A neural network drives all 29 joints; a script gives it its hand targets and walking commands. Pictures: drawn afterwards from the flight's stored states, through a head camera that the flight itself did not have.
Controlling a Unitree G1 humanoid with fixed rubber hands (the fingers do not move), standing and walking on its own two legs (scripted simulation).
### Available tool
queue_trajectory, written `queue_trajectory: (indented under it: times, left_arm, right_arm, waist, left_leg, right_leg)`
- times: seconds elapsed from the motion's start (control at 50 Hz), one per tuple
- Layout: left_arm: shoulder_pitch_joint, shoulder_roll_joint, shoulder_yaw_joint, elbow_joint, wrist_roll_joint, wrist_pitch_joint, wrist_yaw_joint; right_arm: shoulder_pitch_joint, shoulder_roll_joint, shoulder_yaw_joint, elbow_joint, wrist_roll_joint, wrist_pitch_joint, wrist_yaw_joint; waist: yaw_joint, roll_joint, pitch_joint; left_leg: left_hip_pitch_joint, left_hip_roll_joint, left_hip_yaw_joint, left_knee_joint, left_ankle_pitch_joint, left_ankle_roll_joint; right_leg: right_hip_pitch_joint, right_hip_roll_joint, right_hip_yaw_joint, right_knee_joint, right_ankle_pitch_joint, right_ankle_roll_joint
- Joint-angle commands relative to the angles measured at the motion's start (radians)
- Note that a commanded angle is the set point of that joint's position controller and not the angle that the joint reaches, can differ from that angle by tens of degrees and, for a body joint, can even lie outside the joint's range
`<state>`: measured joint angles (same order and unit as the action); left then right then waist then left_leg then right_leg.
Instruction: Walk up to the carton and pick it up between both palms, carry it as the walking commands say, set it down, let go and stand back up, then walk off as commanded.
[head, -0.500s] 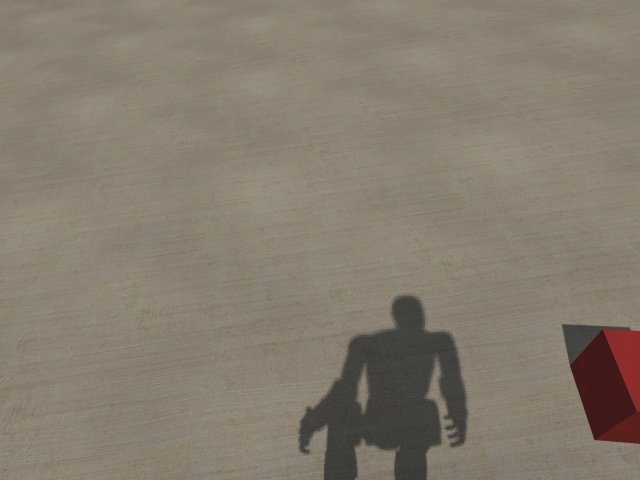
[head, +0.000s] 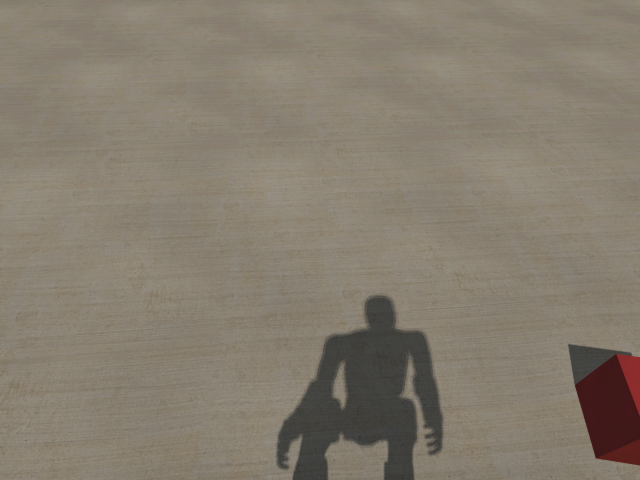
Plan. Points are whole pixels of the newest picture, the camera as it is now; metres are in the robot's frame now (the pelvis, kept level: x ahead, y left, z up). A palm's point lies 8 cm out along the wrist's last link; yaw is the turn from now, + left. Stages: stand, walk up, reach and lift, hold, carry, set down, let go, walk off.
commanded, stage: stand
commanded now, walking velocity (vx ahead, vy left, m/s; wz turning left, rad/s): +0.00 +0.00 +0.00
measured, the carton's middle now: out of the picture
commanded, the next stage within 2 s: none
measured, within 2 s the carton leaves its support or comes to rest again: neither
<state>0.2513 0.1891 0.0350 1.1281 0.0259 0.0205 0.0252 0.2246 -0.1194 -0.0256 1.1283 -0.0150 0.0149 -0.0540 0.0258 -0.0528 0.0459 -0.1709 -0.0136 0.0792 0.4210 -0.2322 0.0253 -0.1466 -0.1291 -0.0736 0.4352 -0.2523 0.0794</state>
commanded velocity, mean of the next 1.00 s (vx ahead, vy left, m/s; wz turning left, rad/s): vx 0.00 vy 0.00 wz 0.00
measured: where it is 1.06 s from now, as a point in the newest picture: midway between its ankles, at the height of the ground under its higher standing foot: outside the picture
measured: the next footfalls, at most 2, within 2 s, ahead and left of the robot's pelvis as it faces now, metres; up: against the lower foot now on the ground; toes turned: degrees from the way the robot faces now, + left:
none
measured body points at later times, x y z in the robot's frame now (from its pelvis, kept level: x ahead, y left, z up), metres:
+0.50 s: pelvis +0.01 +0.01 +0.00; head +0.02 +0.01 +0.45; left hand -0.02 +0.23 -0.16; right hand +0.02 -0.22 -0.16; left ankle +0.00 +0.10 -0.74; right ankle -0.02 -0.16 -0.74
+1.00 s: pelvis +0.01 +0.00 +0.00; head +0.01 +0.01 +0.45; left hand -0.03 +0.21 -0.16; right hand +0.00 -0.21 -0.16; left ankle +0.00 +0.10 -0.74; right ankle -0.02 -0.16 -0.74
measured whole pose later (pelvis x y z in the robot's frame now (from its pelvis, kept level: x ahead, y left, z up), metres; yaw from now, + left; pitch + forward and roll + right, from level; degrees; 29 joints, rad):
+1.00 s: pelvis +0.01 +0.00 +0.00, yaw +0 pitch -2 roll +0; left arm 0.32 0.12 0.00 1.19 0.02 0.00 0.04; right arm 0.27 -0.13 0.00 1.16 0.00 -0.02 -0.03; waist 0.00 -0.01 0.04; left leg -0.15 -0.01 0.07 0.41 -0.24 0.03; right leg -0.10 -0.12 -0.09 0.39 -0.25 0.09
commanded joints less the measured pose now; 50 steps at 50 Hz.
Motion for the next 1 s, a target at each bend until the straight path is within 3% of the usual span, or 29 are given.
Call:
queue_trajectory:
  times: [0.0, 0.02, 0.04, 0.1, 0.14, 0.2, 0.24, 0.28, 0.32, 0.36, 0.38, 0.44, 0.46, 0.5, 0.52, 0.54, 0.56, 0.58, 0.6, 0.66, 0.7, 0.74, 0.78, 0.84, 0.92, 0.98]
  left_arm:
    - [0.077, 0.067, 0.005, -0.001, 0.003, -0.007, 0.006]
    - [0.09, 0.064, 0.004, 0.011, 0.003, -0.007, 0.006]
    - [0.092, 0.058, 0.003, 0.005, -0.002, -0.011, 0.003]
    - [0.091, 0.032, -0.008, 0.018, -0.008, -0.015, 0.007]
    - [0.082, 0.047, -0.004, 0.027, -0.008, -0.014, 0.009]
    - [0.101, 0.064, -0.002, 0.028, -0.007, -0.024, 0.01]
    - [0.113, 0.079, 0.004, 0.038, -0.008, -0.024, 0.014]
    - [0.119, 0.03, -0.009, 0.032, -0.011, -0.025, 0.014]
    - [0.125, 0.045, -0.007, 0.041, -0.004, -0.025, 0.021]
    - [0.133, 0.05, -0.007, 0.042, -0.006, -0.021, 0.019]
    - [0.14, 0.047, -0.006, 0.049, -0.005, -0.017, 0.016]
    - [0.145, 0.029, -0.01, 0.054, -0.012, -0.02, 0.016]
    - [0.14, 0.006, -0.018, 0.053, -0.007, -0.017, 0.017]
    - [0.134, 0.021, -0.018, 0.057, -0.005, -0.017, 0.022]
    - [0.149, 0.034, -0.015, 0.049, -0.005, -0.019, 0.02]
    - [0.118, 0.042, -0.011, 0.051, -0.007, -0.018, 0.021]
    - [0.135, 0.014, -0.018, 0.045, -0.003, -0.022, 0.017]
    - [0.143, 0.014, -0.018, 0.039, -0.008, -0.025, 0.019]
    - [0.162, 0.027, -0.015, 0.057, -0.008, -0.025, 0.024]
    - [0.152, 0.013, -0.019, 0.042, -0.007, -0.018, 0.022]
    - [0.167, 0.023, -0.015, 0.049, -0.01, -0.022, 0.021]
    - [0.16, 0.021, -0.02, 0.05, -0.006, -0.025, 0.018]
    - [0.172, 0.003, -0.023, 0.056, -0.009, -0.026, 0.017]
    - [0.175, 0.023, -0.015, 0.058, -0.005, -0.024, 0.016]
    - [0.167, -0.009, -0.029, 0.051, -0.012, -0.024, 0.017]
    - [0.182, 0.003, -0.028, 0.058, -0.01, -0.025, 0.017]
  right_arm:
    - [0.039, -0.121, -0.013, -0.036, 0.001, -0.018, 0.006]
    - [0.066, -0.148, -0.023, -0.025, 0.003, -0.022, 0.012]
    - [0.064, -0.152, -0.022, -0.017, -0.002, -0.021, 0.007]
    - [0.069, -0.154, -0.026, -0.014, 0.004, -0.032, 0.022]
    - [0.064, -0.14, -0.02, -0.015, 0.002, -0.036, 0.022]
    - [0.056, -0.154, -0.024, -0.018, 0.008, -0.041, 0.02]
    - [0.096, -0.151, -0.024, -0.009, 0.008, -0.045, 0.018]
    - [0.073, -0.159, -0.019, -0.014, 0.011, -0.039, 0.016]
    - [0.081, -0.178, -0.027, -0.017, 0.007, -0.039, 0.022]
    - [0.084, -0.146, -0.017, -0.007, 0.011, -0.043, 0.019]
    - [0.085, -0.117, -0.007, -0.003, 0.007, -0.045, 0.015]
    - [0.087, -0.145, -0.009, 0.0, 0.01, -0.036, 0.017]
    - [0.091, -0.107, 0.001, -0.001, 0.014, -0.04, 0.014]
    - [0.083, -0.135, -0.004, -0.001, 0.011, -0.033, 0.009]
    - [0.081, -0.161, -0.011, -0.002, 0.01, -0.033, 0.008]
    - [0.072, -0.133, -0.005, -0.022, 0.012, -0.035, 0.009]
    - [0.093, -0.131, -0.004, -0.004, 0.015, -0.033, 0.008]
    - [0.111, -0.141, -0.004, -0.001, 0.018, -0.034, 0.014]
    - [0.103, -0.139, -0.005, -0.004, 0.011, -0.039, 0.015]
    - [0.086, -0.127, 0.004, -0.006, 0.013, -0.049, 0.014]
    - [0.089, -0.109, 0.012, 0.011, 0.007, -0.043, 0.012]
    - [0.105, -0.12, 0.004, 0.01, 0.008, -0.037, 0.006]
    - [0.109, -0.11, 0.008, 0.014, 0.016, -0.041, 0.015]
    - [0.104, -0.121, 0.009, 0.018, 0.011, -0.037, 0.015]
    - [0.118, -0.121, 0.004, 0.018, 0.015, -0.04, 0.016]
    - [0.113, -0.101, 0.007, 0.018, 0.011, -0.04, 0.021]
  waist:
    - [-0.016, 0.117, 0.031]
    - [-0.025, 0.069, 0.025]
    - [-0.013, 0.109, 0.031]
    - [-0.022, 0.095, 0.023]
    - [-0.023, 0.043, 0.032]
    - [-0.015, 0.067, 0.014]
    - [-0.026, 0.051, 0.002]
    - [-0.016, 0.055, 0.021]
    - [-0.018, 0.016, -0.002]
    - [-0.026, 0.064, 0.035]
    - [-0.013, 0.03, 0.022]
    - [-0.016, 0.062, 0.005]
    - [-0.027, 0.004, 0.033]
    - [-0.03, 0.051, 0.067]
    - [-0.021, 0.046, 0.055]
    - [-0.04, 0.004, 0.045]
    - [-0.029, 0.055, 0.042]
    - [-0.032, 0.058, 0.017]
    - [-0.027, 0.011, 0.024]
    - [-0.022, 0.068, 0.017]
    - [-0.012, 0.022, 0.058]
    - [-0.026, 0.018, 0.044]
    - [-0.032, 0.051, 0.048]
    - [-0.031, 0.019, 0.034]
    - [-0.031, 0.071, 0.044]
    - [-0.026, 0.039, 0.057]
  left_leg:
    - [0.012, 0.159, -0.171, -0.18, 0.033, 0.005]
    - [0.023, 0.154, -0.172, -0.168, 0.062, 0.014]
    - [0.056, 0.146, -0.162, -0.167, 0.14, 0.012]
    - [0.056, 0.142, -0.148, -0.146, 0.278, 0.014]
    - [0.055, 0.137, -0.138, -0.134, 0.229, 0.017]
    - [0.069, 0.12, -0.114, -0.116, 0.318, 0.017]
    - [0.076, 0.137, -0.117, -0.105, 0.34, 0.015]
    - [0.06, 0.104, -0.09, -0.099, 0.308, 0.016]
    - [0.064, 0.116, -0.09, -0.097, 0.328, 0.013]
    - [0.063, 0.101, -0.091, -0.094, 0.302, 0.005]
    - [0.055, 0.112, -0.102, -0.088, 0.302, 0.012]
    - [0.064, 0.108, -0.086, -0.085, 0.307, 0.006]
    - [0.053, 0.117, -0.1, -0.082, 0.295, 0.012]
    - [0.044, 0.113, -0.099, -0.089, 0.294, 0.007]
    - [0.045, 0.112, -0.09, -0.079, 0.268, 0.007]
    - [0.046, 0.107, -0.096, -0.085, 0.26, 0.01]
    - [0.042, 0.113, -0.094, -0.085, 0.293, 0.007]
    - [0.045, 0.108, -0.096, -0.088, 0.283, 0.01]
    - [0.06, 0.122, -0.099, -0.097, 0.316, 0.013]
    - [0.05, 0.111, -0.09, -0.072, 0.31, 0.01]
    - [0.03, 0.116, -0.099, -0.085, 0.268, 0.012]
    - [0.039, 0.117, -0.091, -0.093, 0.264, 0.007]
    - [0.017, 0.101, -0.092, -0.09, 0.222, 0.0]
    - [0.038, 0.108, -0.093, -0.086, 0.222, 0.001]
    - [0.009, 0.1, -0.085, -0.096, 0.238, -0.003]
    - [0.011, 0.109, -0.1, -0.092, 0.23, -0.004]
  right_leg:
    - [-0.055, 0.001, -0.021, -0.081, 0.073, -0.015]
    - [-0.045, -0.003, -0.025, -0.082, 0.081, -0.015]
    - [-0.053, -0.006, -0.021, -0.086, 0.075, -0.018]
    - [-0.02, -0.018, -0.014, -0.091, 0.078, -0.01]
    - [-0.028, -0.017, -0.013, -0.105, 0.089, -0.01]
    - [-0.005, -0.036, 0.001, -0.107, 0.128, -0.022]
    - [0.012, -0.032, 0.0, -0.116, 0.126, -0.019]
    - [0.002, -0.032, -0.001, -0.12, 0.114, -0.017]
    - [0.018, -0.04, -0.014, -0.113, 0.144, -0.021]
    - [-0.006, -0.028, -0.003, -0.119, 0.161, -0.016]
    - [0.003, -0.033, -0.011, -0.115, 0.14, -0.016]
    - [0.001, -0.028, -0.005, -0.104, 0.132, -0.018]
    - [-0.004, -0.032, -0.005, -0.112, 0.127, -0.017]
    - [-0.029, -0.027, -0.008, -0.118, 0.119, -0.02]
    - [-0.033, -0.028, 0.001, -0.126, 0.107, -0.02]
    - [-0.031, -0.025, -0.003, -0.118, 0.131, -0.027]
    - [-0.015, -0.028, 0.001, -0.109, 0.133, -0.027]
    - [0.01, -0.029, 0.005, -0.106, 0.132, -0.028]
    - [-0.012, -0.029, -0.003, -0.101, 0.127, -0.035]
    - [0.005, -0.029, 0.002, -0.115, 0.153, -0.023]
    - [-0.016, -0.028, -0.002, -0.115, 0.119, -0.023]
    - [-0.01, -0.028, 0.01, -0.12, 0.119, -0.027]
    - [-0.001, -0.021, 0.01, -0.118, 0.122, -0.033]
    - [-0.009, -0.015, -0.003, -0.115, 0.1, -0.032]
    - [0.003, -0.029, 0.011, -0.11, 0.122, -0.036]
    - [-0.02, -0.016, 0.006, -0.097, 0.099, -0.037]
